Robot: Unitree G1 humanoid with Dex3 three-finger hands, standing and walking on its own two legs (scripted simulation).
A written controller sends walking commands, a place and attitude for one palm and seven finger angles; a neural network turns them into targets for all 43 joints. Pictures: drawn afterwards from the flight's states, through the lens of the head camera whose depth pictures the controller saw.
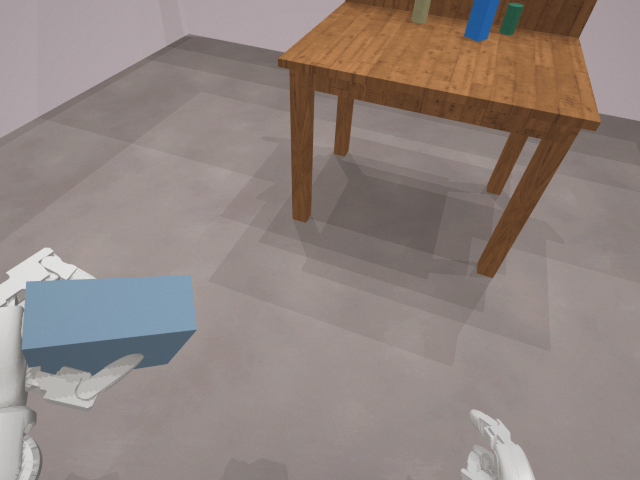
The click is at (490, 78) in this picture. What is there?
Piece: table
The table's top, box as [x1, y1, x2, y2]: [278, 1, 600, 130]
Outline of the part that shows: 278,58 278,66 591,130 595,130 600,122 579,40 575,37 518,28 515,29 512,35 504,35 498,31 500,26 492,24 488,37 484,40 477,42 463,35 467,20 428,14 427,21 425,23 420,24 414,23 410,20 412,12 345,1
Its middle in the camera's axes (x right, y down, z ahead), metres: +0.43 -0.68 +1.39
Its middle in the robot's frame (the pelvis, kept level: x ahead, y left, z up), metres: +1.51 -0.34 -0.05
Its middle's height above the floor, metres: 0.72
